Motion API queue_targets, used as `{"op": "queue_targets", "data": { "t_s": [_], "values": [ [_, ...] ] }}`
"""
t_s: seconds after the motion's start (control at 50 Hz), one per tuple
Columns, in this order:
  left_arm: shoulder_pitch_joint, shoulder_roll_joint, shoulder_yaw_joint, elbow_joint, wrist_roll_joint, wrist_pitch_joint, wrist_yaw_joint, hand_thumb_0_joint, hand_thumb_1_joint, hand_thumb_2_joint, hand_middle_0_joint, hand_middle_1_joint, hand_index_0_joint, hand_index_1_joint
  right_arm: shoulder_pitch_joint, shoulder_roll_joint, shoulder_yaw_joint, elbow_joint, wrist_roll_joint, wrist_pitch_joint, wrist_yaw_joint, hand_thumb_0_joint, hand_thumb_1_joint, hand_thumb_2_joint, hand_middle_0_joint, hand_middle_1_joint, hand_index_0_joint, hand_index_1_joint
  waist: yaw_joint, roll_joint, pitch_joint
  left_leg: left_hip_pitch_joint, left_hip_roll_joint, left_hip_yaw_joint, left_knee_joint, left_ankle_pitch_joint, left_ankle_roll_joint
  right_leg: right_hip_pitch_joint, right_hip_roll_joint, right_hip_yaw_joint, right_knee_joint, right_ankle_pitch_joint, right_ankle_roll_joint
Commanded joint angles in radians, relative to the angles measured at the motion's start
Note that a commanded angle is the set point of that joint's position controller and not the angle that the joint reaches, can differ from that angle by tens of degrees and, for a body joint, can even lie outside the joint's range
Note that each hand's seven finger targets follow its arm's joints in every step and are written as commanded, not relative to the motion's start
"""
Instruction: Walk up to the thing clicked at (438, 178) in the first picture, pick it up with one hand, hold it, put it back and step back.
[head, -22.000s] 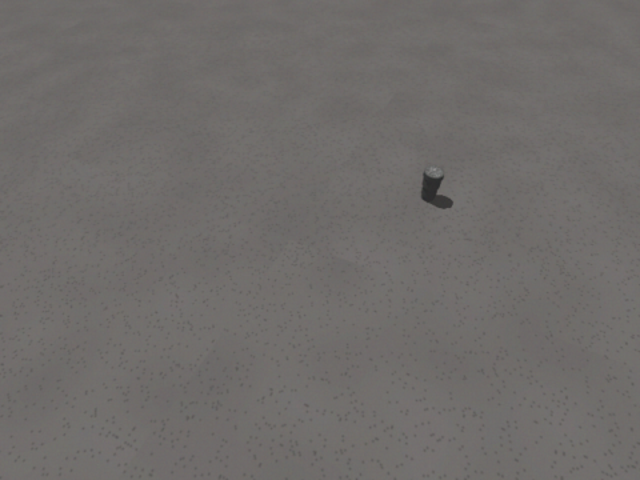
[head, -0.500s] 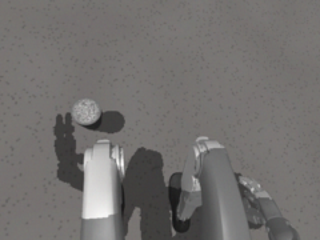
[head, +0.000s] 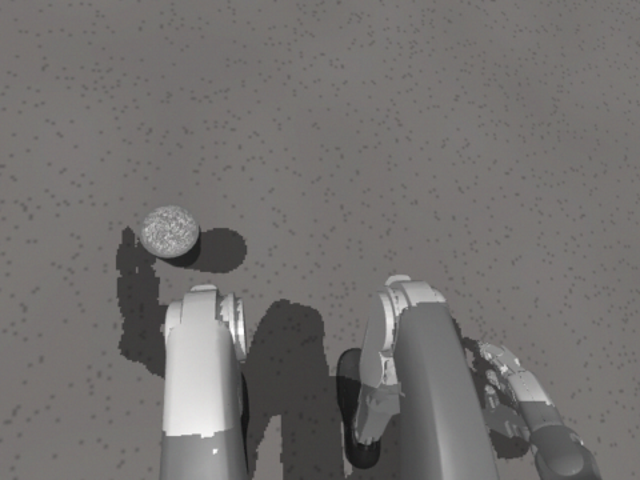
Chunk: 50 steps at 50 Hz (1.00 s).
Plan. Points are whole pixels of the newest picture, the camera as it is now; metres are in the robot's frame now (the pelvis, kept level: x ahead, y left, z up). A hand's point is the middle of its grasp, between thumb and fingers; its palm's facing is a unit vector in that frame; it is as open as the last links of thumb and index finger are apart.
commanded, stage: go down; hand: left
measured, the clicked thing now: (177, 242) +0.43 +0.22 -0.30
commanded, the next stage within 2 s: none
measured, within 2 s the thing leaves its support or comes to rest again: neither
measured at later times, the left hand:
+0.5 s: hand out of the picture +0.33 +0.42 +0.01, palm faces +0.12 -0.99 -0.03, open 17.7 cm
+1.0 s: hand out of the picture +0.35 +0.43 +0.01, palm faces +0.14 -0.99 -0.03, open 17.7 cm
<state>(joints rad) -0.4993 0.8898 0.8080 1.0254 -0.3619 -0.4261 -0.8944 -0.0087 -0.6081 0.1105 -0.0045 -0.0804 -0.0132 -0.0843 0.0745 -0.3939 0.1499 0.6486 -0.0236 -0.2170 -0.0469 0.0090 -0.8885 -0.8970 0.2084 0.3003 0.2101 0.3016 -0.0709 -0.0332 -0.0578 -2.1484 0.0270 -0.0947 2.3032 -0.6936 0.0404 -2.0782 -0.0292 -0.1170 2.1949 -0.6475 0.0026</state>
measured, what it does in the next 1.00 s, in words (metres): stands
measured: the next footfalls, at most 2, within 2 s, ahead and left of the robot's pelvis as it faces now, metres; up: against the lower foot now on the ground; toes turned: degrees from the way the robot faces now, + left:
none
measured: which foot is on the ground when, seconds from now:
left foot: down 0.00-1.00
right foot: down 0.00-1.00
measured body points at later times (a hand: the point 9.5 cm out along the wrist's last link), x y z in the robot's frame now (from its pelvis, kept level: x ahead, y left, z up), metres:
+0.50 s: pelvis +0.00 +0.00 +0.00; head +0.21 +0.08 +0.39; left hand +0.32 +0.47 +0.01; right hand +0.19 -0.27 -0.09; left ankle +0.08 +0.11 -0.34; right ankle +0.11 -0.12 -0.34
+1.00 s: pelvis +0.00 +0.00 +0.00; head +0.21 +0.08 +0.38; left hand +0.34 +0.48 +0.02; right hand +0.17 -0.27 -0.09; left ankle +0.08 +0.11 -0.34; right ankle +0.11 -0.12 -0.34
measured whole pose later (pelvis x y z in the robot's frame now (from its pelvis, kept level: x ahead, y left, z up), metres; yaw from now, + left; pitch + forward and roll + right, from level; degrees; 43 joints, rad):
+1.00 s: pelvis +0.00 +0.00 +0.00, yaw +0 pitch +30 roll -9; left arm -0.54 0.97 0.83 1.14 -0.37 -0.43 -0.91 -0.01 -0.61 0.11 0.00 -0.08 -0.01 -0.08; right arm 0.09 -0.41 0.18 0.64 -0.03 -0.21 -0.04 0.01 -0.88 -0.89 0.21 0.30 0.21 0.30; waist -0.08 -0.03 -0.03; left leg -2.16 0.03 -0.10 2.31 -0.69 0.04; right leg -2.09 -0.02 -0.12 2.20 -0.64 0.00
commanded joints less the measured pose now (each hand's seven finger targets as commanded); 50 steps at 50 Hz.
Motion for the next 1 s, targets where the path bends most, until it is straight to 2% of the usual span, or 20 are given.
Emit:
{"op": "queue_targets", "data": {
  "t_s": [0.0,0.06,0.16,0.18,0.2,0.24,0.28,0.34,0.42,0.48,0.52,0.56,0.62,0.66,0.72,0.78,0.84,0.88,0.94,0.98],
  "values": [
    [-0.151,0.36,0.06,-0.349,-0.039,-0.068,0.006,0.0,-0.611,0.105,-0.009,-0.087,-0.013,-0.086,0.098,-0.239,-0.112,-0.06,0.015,-0.038,-0.025,0.0,-0.895,-0.901,0.2,0.3,0.2,0.3,0.049,0.34,-0.75,0.625,-0.01,-0.018,-0.363,0.212,-0.032,0.252,0.042,0.002,-0.177,0.126,-0.054],
    [-0.17,0.319,0.031,-0.359,-0.03,-0.071,0.012,0.0,-0.611,0.117,0.0,-0.075,-0.002,-0.075,0.097,-0.242,-0.127,-0.034,0.012,-0.04,-0.032,0.0,-0.891,-0.9,0.2,0.3,0.2,0.3,0.025,0.34,-0.712,0.626,-0.009,-0.029,-0.351,0.229,-0.032,0.195,0.04,0.006,-0.172,0.136,-0.056],
    [-0.177,0.423,0.082,-0.35,-0.012,-0.078,0.017,0.0,-0.611,0.117,-0.005,-0.077,-0.006,-0.078,0.105,-0.225,-0.111,-0.017,0.012,-0.031,-0.039,0.0,-0.893,-0.9,0.2,0.3,0.2,0.3,0.039,0.31,-0.646,0.526,-0.015,-0.02,-0.37,0.125,-0.018,0.229,0.039,0.017,-0.187,0.078,-0.053],
    [-0.174,0.446,0.097,-0.343,-0.012,-0.077,0.017,0.0,-0.611,0.123,-0.004,-0.083,-0.006,-0.083,0.099,-0.223,-0.107,-0.021,0.01,-0.03,-0.04,0.0,-0.89,-0.9,0.2,0.3,0.2,0.3,0.055,0.305,-0.649,0.517,-0.016,-0.011,-0.369,0.119,-0.015,0.25,0.04,0.02,-0.194,0.075,-0.052],
    [-0.175,0.426,0.085,-0.284,-0.016,-0.072,0.01,0.0,-0.609,0.122,0.0,-0.084,-0.004,-0.08,0.09,-0.223,-0.099,-0.021,0.011,-0.028,-0.041,0.0,-0.889,-0.899,0.2,0.3,0.2,0.3,0.035,0.292,-0.608,0.488,-0.016,-0.011,-0.365,0.095,-0.012,0.239,0.042,0.017,-0.197,0.061,-0.05],
    [-0.137,0.415,0.101,-0.169,-0.026,-0.063,0.003,0.0,-0.596,0.128,0.0,-0.082,-0.002,-0.08,0.084,-0.219,-0.088,-0.029,0.01,-0.031,-0.038,0.0,-0.887,-0.899,0.2,0.3,0.2,0.3,0.027,0.207,-0.557,0.402,-0.022,0.002,-0.341,0.08,-0.002,0.266,0.046,0.014,-0.212,0.043,-0.044],
    [-0.081,0.386,0.087,-0.054,-0.036,-0.052,-0.009,0.0,-0.611,0.118,-0.002,-0.079,-0.007,-0.078,0.07,-0.22,-0.079,-0.036,0.01,-0.031,-0.033,0.0,-0.886,-0.898,0.2,0.3,0.2,0.3,0.022,0.164,-0.49,0.339,-0.021,0.01,-0.329,0.037,0.005,0.259,0.05,0.013,-0.224,0.004,-0.04],
    [-0.036,0.348,0.072,-0.016,-0.049,-0.042,-0.024,0.0,-0.611,0.11,0.0,-0.081,-0.007,-0.077,0.067,-0.225,-0.076,-0.052,0.01,-0.034,-0.024,0.0,-0.888,-0.898,0.2,0.3,0.2,0.3,0.036,0.168,-0.507,0.358,-0.019,0.007,-0.326,0.054,0.0,0.261,0.052,0.001,-0.214,0.02,-0.044],
    [-0.063,0.273,0.03,-0.145,-0.069,-0.059,-0.038,0.0,-0.611,0.096,0.0,-0.08,-0.01,-0.071,0.081,-0.231,-0.098,-0.058,0.014,-0.042,-0.017,0.0,-0.889,-0.897,0.2,0.3,0.2,0.3,0.028,0.233,-0.619,0.472,-0.012,-0.001,-0.323,0.149,-0.015,0.269,0.051,-0.005,-0.193,0.098,-0.049],
    [-0.159,0.29,0.015,-0.36,-0.064,-0.087,-0.025,0.0,-0.611,0.102,0.0,-0.079,-0.008,-0.07,0.09,-0.24,-0.126,-0.05,0.016,-0.052,-0.024,0.0,-0.886,-0.896,0.2,0.3,0.2,0.3,0.034,0.333,-0.728,0.614,-0.004,-0.021,-0.353,0.176,-0.031,0.232,0.045,0.0,-0.182,0.108,-0.053],
    [-0.203,0.269,-0.025,-0.46,-0.049,-0.093,-0.009,0.0,-0.611,0.113,0.0,-0.078,-0.002,-0.074,0.091,-0.249,-0.148,-0.041,0.016,-0.055,-0.032,0.0,-0.891,-0.898,0.2,0.3,0.2,0.3,0.028,0.394,-0.762,0.69,0.001,-0.043,-0.38,0.174,-0.041,0.184,0.04,0.003,-0.17,0.106,-0.055],
    [-0.197,0.304,-0.015,-0.462,-0.023,-0.092,0.017,0.0,-0.611,0.125,0.0,-0.082,-0.002,-0.082,0.097,-0.239,-0.15,-0.013,0.015,-0.052,-0.036,0.0,-0.891,-0.899,0.2,0.3,0.2,0.3,0.041,0.386,-0.745,0.681,0.0,-0.047,-0.396,0.163,-0.042,0.165,0.039,0.014,-0.167,0.092,-0.059],
    [-0.255,0.435,0.065,-0.539,0.0,-0.106,0.053,0.0,-0.611,0.141,0.0,-0.087,0.0,-0.087,0.099,-0.223,-0.131,0.004,0.007,-0.043,-0.049,0.0,-0.888,-0.899,0.2,0.3,0.2,0.3,0.056,0.416,-0.756,0.673,-0.007,-0.042,-0.396,0.175,-0.036,0.207,0.033,0.029,-0.168,0.12,-0.058],
    [-0.212,0.425,0.064,-0.448,0.012,-0.092,0.061,0.0,-0.611,0.149,0.0,-0.101,0.0,-0.098,0.073,-0.209,-0.118,-0.008,0.004,-0.037,-0.052,0.0,-0.89,-0.899,0.2,0.3,0.2,0.3,0.053,0.353,-0.674,0.587,-0.014,-0.03,-0.396,0.133,-0.022,0.211,0.036,0.032,-0.182,0.091,-0.056],
    [-0.165,0.398,0.077,-0.172,0.006,-0.064,0.049,0.0,-0.597,0.157,0.0,-0.107,0.0,-0.102,0.066,-0.196,-0.085,-0.012,0.002,-0.028,-0.047,0.0,-0.882,-0.898,0.2,0.3,0.2,0.3,0.02,0.223,-0.511,0.406,-0.023,-0.004,-0.363,0.077,-0.003,0.245,0.043,0.025,-0.214,0.047,-0.047],
    [-0.115,0.366,0.038,0.029,-0.009,-0.033,0.011,0.0,-0.607,0.139,0.0,-0.093,0.0,-0.087,0.059,-0.2,-0.059,-0.04,0.003,-0.025,-0.033,0.0,-0.884,-0.897,0.2,0.3,0.2,0.3,-0.012,0.108,-0.422,0.27,-0.024,0.011,-0.319,0.018,0.014,0.271,0.047,0.022,-0.245,-0.01,-0.036],
    [-0.118,0.365,0.013,0.083,-0.011,-0.024,-0.025,0.0,-0.611,0.093,0.0,-0.077,-0.011,-0.065,0.066,-0.222,-0.052,-0.069,0.002,-0.029,-0.02,0.0,-0.89,-0.896,0.2,0.3,0.2,0.3,-0.015,0.121,-0.461,0.298,-0.019,0.007,-0.307,0.04,0.009,0.286,0.049,0.01,-0.237,0.006,-0.039],
    [-0.128,0.379,0.034,0.07,-0.03,-0.03,-0.037,0.0,-0.611,0.076,-0.002,-0.074,-0.02,-0.06,0.071,-0.238,-0.051,-0.084,0.006,-0.032,-0.013,0.0,-0.887,-0.895,0.2,0.3,0.2,0.3,-0.005,0.147,-0.504,0.351,-0.016,-0.004,-0.306,0.084,-0.002,0.273,0.053,-0.008,-0.214,0.043,-0.044],
    [-0.186,0.42,0.084,-0.075,-0.053,-0.06,-0.031,0.0,-0.611,0.086,0.0,-0.083,-0.019,-0.068,0.095,-0.256,-0.065,-0.077,0.007,-0.035,-0.011,0.0,-0.883,-0.893,0.2,0.3,0.2,0.3,0.009,0.234,-0.611,0.464,-0.01,-0.015,-0.302,0.154,-0.016,0.281,0.052,-0.017,-0.185,0.096,-0.045],
    [-0.23,0.469,0.115,-0.252,-0.054,-0.078,-0.008,0.0,-0.611,0.105,0.0,-0.097,-0.016,-0.085,0.109,-0.258,-0.084,-0.075,0.009,-0.033,-0.014,0.0,-0.885,-0.896,0.2,0.3,0.2,0.3,0.048,0.316,-0.746,0.566,-0.008,-0.012,-0.318,0.181,-0.025,0.31,0.048,-0.003,-0.184,0.107,-0.044]
  ]
}}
